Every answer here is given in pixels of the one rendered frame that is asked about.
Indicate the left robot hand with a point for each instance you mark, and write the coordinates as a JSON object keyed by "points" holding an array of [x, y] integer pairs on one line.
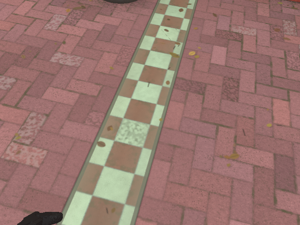
{"points": [[45, 218]]}

